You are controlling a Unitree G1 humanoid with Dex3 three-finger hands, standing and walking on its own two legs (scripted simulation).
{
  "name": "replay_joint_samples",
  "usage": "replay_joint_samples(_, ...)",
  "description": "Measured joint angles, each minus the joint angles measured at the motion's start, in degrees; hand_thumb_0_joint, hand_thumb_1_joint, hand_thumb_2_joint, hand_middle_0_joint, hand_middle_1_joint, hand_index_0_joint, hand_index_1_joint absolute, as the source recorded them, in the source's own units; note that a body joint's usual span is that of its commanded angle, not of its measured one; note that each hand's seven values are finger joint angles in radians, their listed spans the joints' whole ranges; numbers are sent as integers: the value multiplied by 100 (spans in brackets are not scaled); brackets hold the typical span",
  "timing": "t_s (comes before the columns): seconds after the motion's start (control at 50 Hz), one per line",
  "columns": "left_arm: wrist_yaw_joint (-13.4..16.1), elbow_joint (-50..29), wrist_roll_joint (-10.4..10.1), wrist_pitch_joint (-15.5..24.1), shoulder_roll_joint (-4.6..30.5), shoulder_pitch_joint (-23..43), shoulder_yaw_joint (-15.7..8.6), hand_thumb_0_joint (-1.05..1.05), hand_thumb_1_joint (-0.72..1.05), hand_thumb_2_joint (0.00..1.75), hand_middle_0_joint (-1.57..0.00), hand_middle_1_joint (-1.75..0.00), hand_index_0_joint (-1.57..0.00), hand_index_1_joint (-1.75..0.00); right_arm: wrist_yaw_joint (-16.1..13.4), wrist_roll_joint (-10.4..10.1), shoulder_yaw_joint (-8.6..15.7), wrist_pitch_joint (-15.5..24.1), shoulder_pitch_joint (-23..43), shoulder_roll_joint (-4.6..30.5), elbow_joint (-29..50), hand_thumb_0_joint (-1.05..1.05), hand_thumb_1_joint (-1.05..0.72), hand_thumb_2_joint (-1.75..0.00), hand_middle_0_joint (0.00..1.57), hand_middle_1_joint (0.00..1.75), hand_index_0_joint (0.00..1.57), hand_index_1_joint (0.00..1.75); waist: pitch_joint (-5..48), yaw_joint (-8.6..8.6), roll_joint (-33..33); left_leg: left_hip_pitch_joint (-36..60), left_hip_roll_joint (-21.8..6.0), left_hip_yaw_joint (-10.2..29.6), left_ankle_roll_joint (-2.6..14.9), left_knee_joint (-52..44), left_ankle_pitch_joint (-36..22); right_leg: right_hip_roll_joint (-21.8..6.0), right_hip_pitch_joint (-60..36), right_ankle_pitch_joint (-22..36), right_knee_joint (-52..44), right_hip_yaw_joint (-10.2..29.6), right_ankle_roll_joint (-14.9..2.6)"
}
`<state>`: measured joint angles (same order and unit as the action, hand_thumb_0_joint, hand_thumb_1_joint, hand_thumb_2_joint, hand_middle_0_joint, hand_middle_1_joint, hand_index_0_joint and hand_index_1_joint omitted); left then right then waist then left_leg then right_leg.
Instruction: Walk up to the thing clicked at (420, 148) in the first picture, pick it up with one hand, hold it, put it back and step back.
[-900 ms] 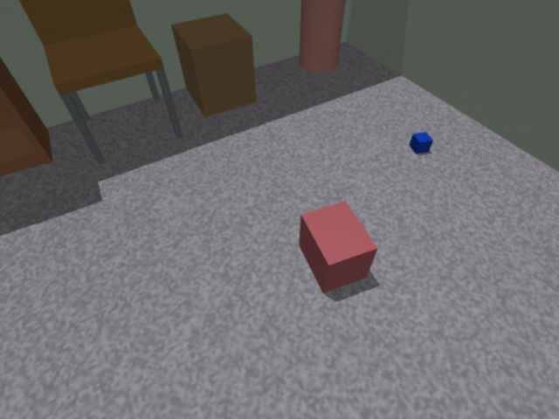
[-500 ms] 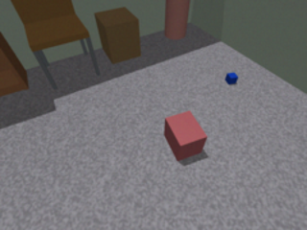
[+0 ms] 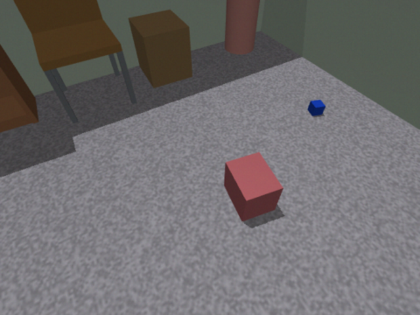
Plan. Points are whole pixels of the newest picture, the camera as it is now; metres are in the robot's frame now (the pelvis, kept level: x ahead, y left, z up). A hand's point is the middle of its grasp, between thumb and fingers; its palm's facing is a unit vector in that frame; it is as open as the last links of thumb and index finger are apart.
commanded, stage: stand
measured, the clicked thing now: (316, 107) +1.56 -0.78 -0.74
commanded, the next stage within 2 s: walk up in 0.22 s
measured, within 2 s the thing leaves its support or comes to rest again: neither
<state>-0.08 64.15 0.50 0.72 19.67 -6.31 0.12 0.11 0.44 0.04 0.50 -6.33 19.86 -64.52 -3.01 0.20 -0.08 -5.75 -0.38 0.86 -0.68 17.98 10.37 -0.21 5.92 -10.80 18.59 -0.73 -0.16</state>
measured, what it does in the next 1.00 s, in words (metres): steps on the spot, turning right: right foot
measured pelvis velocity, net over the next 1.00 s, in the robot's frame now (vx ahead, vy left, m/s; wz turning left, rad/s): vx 0.00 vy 0.08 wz -0.76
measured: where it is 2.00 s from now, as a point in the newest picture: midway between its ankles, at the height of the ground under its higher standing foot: outside the picture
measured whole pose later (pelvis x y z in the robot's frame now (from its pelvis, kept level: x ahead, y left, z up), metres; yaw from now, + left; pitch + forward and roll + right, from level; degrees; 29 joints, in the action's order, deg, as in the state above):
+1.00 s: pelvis +0.00 +0.08 -0.03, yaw -44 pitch -1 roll -2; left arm -3.0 41.4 1.7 -1.1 23.0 -10.8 -3.3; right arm 2.1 -0.4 6.2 -1.7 -17.9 25.2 -43.7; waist -8.6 5.5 -4.6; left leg -14.1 -8.1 -13.7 0.6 43.9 25.4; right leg 1.9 15.0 -18.3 34.4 -2.0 -1.8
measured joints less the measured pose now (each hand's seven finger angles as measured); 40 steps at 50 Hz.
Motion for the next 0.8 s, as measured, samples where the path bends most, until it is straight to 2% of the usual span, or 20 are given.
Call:
replay_joint_samples(0.22, -5, 10, 5, -7, 1, -19, -9, 0, 90, 90, -21, -30, -20, -30, -3, -7, 0, 3, -22, 7, -15, 1, -90, -90, 20, 30, 20, 30, -19, -4, 8, 27, 9, 1, 3, -31, 7, -9, -20, -19, -12, -1, 4)
replay_joint_samples(0.24, -16, -104, 34, -44, -9, -83, -49, 0, 90, 90, -21, -30, -20, -30, 45, 14, 65, -39, 9, 24, 44, 1, -90, -90, 20, 30, 20, 30, -24, -40, -14, -38, -18, -68, 11, 91, 76, 18, 56, -38, 69, 64, -4)
replay_joint_samples(0.28, -29, -424, 92, -64, -51, -305, -124, 0, 90, 89, -21, -30, -20, -30, 114, 46, 224, -127, 193, 137, 300, 1, -90, -90, 20, 30, 20, 30, -140, -128, -126, -273, -57, -133, 72, 653, 444, 139, 305, -106, 375, 346, -14)
replay_joint_samples(0.34, -30, -742, 204, -92, -103, -608, -210, 0, 90, 89, -21, -30, -20, -30, 140, 52, 391, -166, 531, 292, 732, 1, -90, -90, 20, 30, 20, 30, -347, -208, -208, -739, 215, 175, 71, 1771, 1599, 263, 610, -51, 581, 885, 36)
replay_joint_samples(0.38, -9, -916, 243, -138, -64, -738, -256, 0, 90, 89, -21, -30, -20, -30, 165, 29, 457, -154, 672, 328, 982, 1, -90, -90, 20, 30, 20, 30, -451, -214, -162, -1025, 336, 308, 67, 2212, 1820, 296, 752, 53, 567, 1196, 94)
replay_joint_samples(0.44, 32, -1213, 271, -203, 59, -828, -343, 0, 90, 89, -21, -30, -21, -30, 188, 23, 531, -166, 690, 358, 1282, 0, -91, -90, 20, 30, 20, 30, -520, -220, -59, -1221, 331, 448, 72, 2231, 1617, 370, 995, 118, 666, 1572, 248)
replay_joint_samples(0.48, 34, -1409, 259, -255, 157, -837, -389, 0, 90, 89, -21, -30, -21, -30, 180, 43, 572, -161, 598, 377, 1422, 0, -91, -90, 20, 30, 20, 30, -518, -198, 1, -1030, 289, 504, 80, 1590, 1188, 444, 1189, 44, 911, 1783, 364)
replay_joint_samples(0.5, 38, -1480, 243, -297, 231, -788, -415, 0, 90, 89, -21, -30, -21, -30, 157, 75, 601, -140, 528, 343, 1467, 0, -91, -90, 20, 30, 20, 30, -553, -156, 110, -946, 335, 419, 117, 1358, 588, 428, 1292, -60, 1158, 1867, 344)
replay_joint_samples(0.52, 58, -1522, 237, -336, 295, -704, -445, 0, 90, 89, -21, -30, -21, -30, 129, 106, 611, -136, 436, 286, 1497, 0, -91, -90, 20, 30, 20, 30, -604, -149, 229, -896, 382, 293, 171, 1349, 480, 438, 1417, -493, 1558, 1887, 268)
replay_joint_samples(0.56, 84, -1635, 236, -378, 343, -634, -477, 0, 90, 89, -21, -30, -20, -30, 115, 139, 591, -209, 242, 214, 1524, 0, -91, -90, 20, 30, 20, 30, -603, -116, 241, -779, 279, 101, 267, 1327, 553, 552, 1746, -1298, 2555, 1487, 204)
replay_joint_samples(0.58, 67, -1690, 233, -382, 360, -643, -479, 0, 90, 89, -20, -30, -20, -30, 118, 141, 590, -249, 151, 188, 1521, 0, -91, -90, 20, 30, 20, 30, -571, -68, 188, -692, 182, 34, 301, 1243, 554, 581, 1880, -1461, 3025, 1207, 186)
replay_joint_samples(0.62, -25, -1775, 207, -383, 421, -670, -502, 0, 90, 89, -20, -30, -20, -30, 110, 143, 589, -285, -39, 139, 1533, 0, -91, -90, 20, 30, 20, 30, -484, 26, 108, -510, 20, -109, 330, 979, 476, 548, 2051, -1372, 3759, 809, 145)
replay_joint_samples(0.66, -147, -1864, 167, -385, 517, -704, -532, 0, 90, 90, -20, -30, -20, -30, 87, 127, 576, -250, -227, 113, 1577, 1, -90, -90, 20, 30, 20, 30, -392, 96, 99, -404, -56, -287, 331, 764, 398, 417, 2100, -1005, 4073, 658, 102)
replay_joint_samples(0.74, -310, -2006, 143, -413, 649, -760, -544, 0, 91, 90, -20, -30, -20, -30, 103, 110, 566, -140, -493, 154, 1712, 1, -90, -90, 20, 30, 20, 30, -356, 169, 138, -297, -78, -765, 365, 641, 418, 31, 1868, -629, 3581, 537, 136)
replay_joint_samples(0.8, -354, -2037, 148, -444, 621, -739, -492, 0, 91, 90, -20, -30, -20, -30, 158, 139, 573, -75, -680, 257, 1875, 1, -90, -90, 20, 30, 20, 30, -377, 242, 67, -290, -132, -1125, 392, 722, 538, -160, 1664, -855, 2989, 333, 141)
